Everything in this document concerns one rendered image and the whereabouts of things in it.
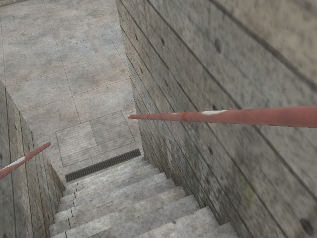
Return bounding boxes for stairs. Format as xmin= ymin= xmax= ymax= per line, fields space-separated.
xmin=49 ymin=157 xmax=239 ymax=238

